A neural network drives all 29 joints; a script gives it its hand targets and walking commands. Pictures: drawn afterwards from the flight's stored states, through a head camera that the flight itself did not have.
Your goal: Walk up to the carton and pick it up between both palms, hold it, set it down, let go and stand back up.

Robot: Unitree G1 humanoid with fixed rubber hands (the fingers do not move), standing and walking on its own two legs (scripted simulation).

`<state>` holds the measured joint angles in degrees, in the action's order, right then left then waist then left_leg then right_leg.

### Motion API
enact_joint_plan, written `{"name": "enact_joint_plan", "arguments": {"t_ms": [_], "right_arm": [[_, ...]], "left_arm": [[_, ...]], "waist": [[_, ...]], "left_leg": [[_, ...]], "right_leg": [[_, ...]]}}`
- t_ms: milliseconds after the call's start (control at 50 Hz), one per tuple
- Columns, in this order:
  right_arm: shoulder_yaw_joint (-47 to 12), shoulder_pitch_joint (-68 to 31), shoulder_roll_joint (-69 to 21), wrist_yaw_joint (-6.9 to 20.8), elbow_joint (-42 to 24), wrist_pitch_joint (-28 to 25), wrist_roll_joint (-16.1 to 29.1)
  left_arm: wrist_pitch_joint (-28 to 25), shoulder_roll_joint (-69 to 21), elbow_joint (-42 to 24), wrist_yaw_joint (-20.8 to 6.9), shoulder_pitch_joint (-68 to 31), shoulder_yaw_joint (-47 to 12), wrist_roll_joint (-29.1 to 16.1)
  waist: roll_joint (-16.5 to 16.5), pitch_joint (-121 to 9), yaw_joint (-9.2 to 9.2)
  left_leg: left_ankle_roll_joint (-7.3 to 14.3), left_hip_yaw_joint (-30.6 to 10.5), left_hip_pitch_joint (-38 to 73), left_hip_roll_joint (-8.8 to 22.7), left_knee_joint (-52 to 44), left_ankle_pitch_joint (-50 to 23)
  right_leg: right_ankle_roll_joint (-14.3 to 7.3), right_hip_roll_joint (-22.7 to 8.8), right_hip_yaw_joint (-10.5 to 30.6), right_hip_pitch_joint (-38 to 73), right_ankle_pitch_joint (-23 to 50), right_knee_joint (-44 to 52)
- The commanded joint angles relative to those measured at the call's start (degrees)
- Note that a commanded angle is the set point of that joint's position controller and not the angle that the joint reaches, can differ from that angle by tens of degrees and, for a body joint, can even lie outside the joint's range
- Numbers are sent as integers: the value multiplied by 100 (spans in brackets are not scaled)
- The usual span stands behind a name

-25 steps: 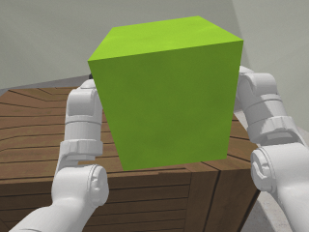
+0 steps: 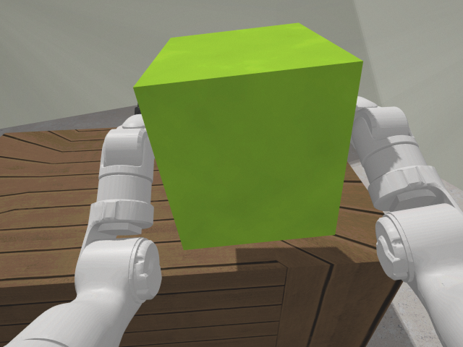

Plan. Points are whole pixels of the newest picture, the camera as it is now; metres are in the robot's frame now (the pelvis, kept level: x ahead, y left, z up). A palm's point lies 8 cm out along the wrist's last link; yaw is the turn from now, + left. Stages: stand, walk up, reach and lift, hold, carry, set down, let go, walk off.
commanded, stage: hold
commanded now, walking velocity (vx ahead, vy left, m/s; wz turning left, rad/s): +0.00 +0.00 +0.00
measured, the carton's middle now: (245, 127) +0.39 +0.00 +0.26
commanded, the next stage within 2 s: none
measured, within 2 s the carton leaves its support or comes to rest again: neither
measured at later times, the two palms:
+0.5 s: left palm (133, 132) +0.33 +0.17 +0.29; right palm (355, 126) +0.33 -0.16 +0.28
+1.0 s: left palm (126, 132) +0.35 +0.19 +0.27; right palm (336, 110) +0.36 -0.13 +0.30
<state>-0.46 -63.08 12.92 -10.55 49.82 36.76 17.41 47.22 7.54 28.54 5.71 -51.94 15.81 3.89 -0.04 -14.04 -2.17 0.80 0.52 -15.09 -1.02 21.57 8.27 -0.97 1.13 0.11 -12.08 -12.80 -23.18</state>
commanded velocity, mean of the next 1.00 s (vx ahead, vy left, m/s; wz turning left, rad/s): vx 0.00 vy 0.00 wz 0.00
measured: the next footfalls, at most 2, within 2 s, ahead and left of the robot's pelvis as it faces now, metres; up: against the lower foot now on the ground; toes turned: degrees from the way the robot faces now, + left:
none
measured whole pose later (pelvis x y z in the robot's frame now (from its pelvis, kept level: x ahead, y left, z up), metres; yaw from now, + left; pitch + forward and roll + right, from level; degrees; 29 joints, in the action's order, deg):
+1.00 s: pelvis -0.02 +0.03 +0.00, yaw +0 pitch +0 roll -1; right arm 2.4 -68.0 13.5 -8.8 62.1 32.5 17.0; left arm 44.6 5.4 35.5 6.9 -54.6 18.7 4.9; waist -0.7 -15.0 -2.1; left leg 1.9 0.5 -16.5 -2.0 24.7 8.4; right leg -0.9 0.2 0.1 -11.9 -11.4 -22.8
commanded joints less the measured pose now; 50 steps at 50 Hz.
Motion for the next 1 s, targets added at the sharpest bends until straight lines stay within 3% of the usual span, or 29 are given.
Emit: {"name": "enact_joint_plan", "arguments": {"t_ms": [0, 60, 160, 320, 400, 460, 500, 540, 600, 620, 660, 700, 720, 760, 800, 840, 880, 900, 940, 980], "right_arm": [[-2064, -3992, -4228, 215, -4166, 120, 2172], [-2017, -3761, -3953, 147, -4437, 250, 2127], [-1720, -3646, -3476, 117, -4573, 398, 1963], [-1370, -4244, -3585, 400, -4022, 327, 1759], [-934, -4664, -3596, 655, -3107, 201, 1326], [-570, -5032, -3585, 884, -2336, 71, 905], [-349, -5257, -3624, 1007, -1887, -31, 648], [-233, -5401, -3792, 1072, -1535, -185, 500], [-401, -5562, -4257, 1089, -1346, -533, 640], [-434, -5712, -4374, 1084, -1241, -608, 672], [-461, -5700, -4463, 1079, -970, -630, 700], [-538, -5447, -4433, 1080, -795, -562, 745], [-533, -5425, -4396, 1088, -676, -556, 740], [-437, -5452, -4334, 1111, -454, -642, 666], [-233, -5335, -4211, 1103, -255, -749, 579], [-116, -5266, -4033, 1076, -85, -767, 496], [-163, -5238, -3929, 1046, -75, -727, 507], [-205, -5322, -3902, 1040, -128, -691, 538], [-278, -5431, -3810, 1064, -377, -607, 661], [-449, -5342, -3842, 1058, -863, -606, 904]], "left_arm": [[-98, -3454, -3225, -1113, -4496, -2480, -1265], [127, -3483, -3223, -1181, -3994, -2491, -1109], [410, -3477, -2891, -1351, -3428, -2320, -815], [163, -3769, -2844, -1194, -4716, -2486, -1168], [40, -3828, -1960, -1113, -5254, -2271, -1142], [-77, -3792, -1106, -1106, -5594, -2033, -999], [-179, -3639, -509, -1116, -5732, -1814, -884], [-334, -3368, -88, -1161, -5944, -1481, -723], [-694, -2997, -309, -1200, -6570, -1047, -613], [-806, -2942, -444, -1156, -6898, -1019, -673], [-913, -3020, -708, -1013, -7170, -1088, -779], [-889, -3148, -846, -899, -6983, -1241, -825], [-877, -3150, -745, -874, -6959, -1247, -798], [-862, -3018, -318, -912, -6885, -1059, -595], [-829, -2788, 107, -1044, -6687, -734, -307], [-786, -2721, 310, -1123, -6497, -641, -183], [-751, -2900, 238, -1120, -6292, -819, -230], [-737, -3070, 161, -1081, -6265, -1003, -337], [-720, -3551, -142, -953, -6279, -1536, -684], [-726, -3828, -680, -878, -6328, -1937, -979]], "waist": [[-471, -3079, -287], [-463, -2815, -332], [-360, -2403, -444], [-743, -2457, -386], [-683, -1752, -344], [-621, -1214, -294], [-429, -1036, -230], [87, -1001, -178], [922, -1697, -41], [919, -1919, 23], [512, -2035, 136], [93, -1903, 166], [33, -1762, 152], [413, -1469, 81], [919, -1247, -19], [929, -1119, -50], [557, -1122, -52], [262, -1145, -28], [-508, -1368, -29], [-550, -1876, -157]], "left_leg": [[-272, -469, 1532, -256, 358, -2772], [-312, -472, 1654, -214, 332, -2783], [-330, -446, 1644, -100, 149, -2235], [-457, -542, 1834, 95, 29, -1586], [-370, -509, 1280, 205, -321, 13], [-197, -513, 639, 381, -780, 1453], [-75, -488, 424, 422, -900, 1968], [11, -434, 737, 237, -582, 2022], [93, -462, 2629, -300, 832, 537], [100, -445, 2788, -367, 954, 201], [22, -371, 2266, -292, 623, 4], [-62, -312, 1339, -99, 58, 284], [-54, -340, 1122, -51, -87, 585], [24, -393, 1663, -198, 231, 739], [144, -447, 2719, -415, 902, 326], [146, -424, 2833, -417, 915, 200], [40, -372, 2357, -272, 477, 372], [-35, -347, 1825, -114, 69, 641], [-168, -533, 818, 427, -715, 959], [-327, -708, 1058, 524, -587, 461]], "right_leg": [[576, 138, 372, 2137, 5612, 91], [542, 181, 326, 1997, 5383, 121], [429, 204, 342, 1888, 4405, 326], [161, 310, 235, 765, 2294, 651], [21, 228, 205, 51, 590, 889], [30, 182, 139, -181, -455, 915], [59, 146, 145, -283, -955, 957], [-32, -107, 284, -897, -1589, 1185], [-402, -887, 774, -2900, -2881, 1783], [-411, -933, 787, -3000, -2766, 1795], [-267, -681, 623, -2253, -1901, 1557], [-54, -285, 387, -1079, -1000, 1230], [-8, -231, 329, -958, -1110, 1186], [-103, -537, 430, -1858, -1990, 1443], [-284, -985, 676, -3154, -2896, 1789], [-308, -999, 685, -3190, -2762, 1817], [-205, -700, 471, -2417, -1962, 1630], [-102, -408, 279, -1716, -1321, 1413], [141, 196, 70, -182, -47, 798], [125, 254, 148, 200, 804, 634]]}}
